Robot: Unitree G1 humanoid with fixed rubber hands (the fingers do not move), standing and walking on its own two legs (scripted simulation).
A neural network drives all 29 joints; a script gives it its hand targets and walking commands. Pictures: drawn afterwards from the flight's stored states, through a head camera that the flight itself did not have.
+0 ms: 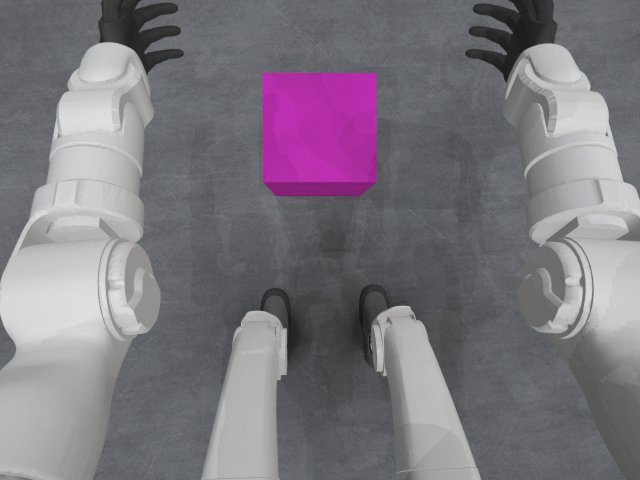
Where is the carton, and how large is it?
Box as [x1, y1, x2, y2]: [263, 73, 376, 195]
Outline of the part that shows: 263,73 263,181 276,195 360,195 376,182 376,73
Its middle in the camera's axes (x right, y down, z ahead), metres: +0.00 -0.21 +0.83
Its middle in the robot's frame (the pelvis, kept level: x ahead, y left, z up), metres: +0.56 +0.00 -0.53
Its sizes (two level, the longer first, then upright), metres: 0.210 0.200 0.250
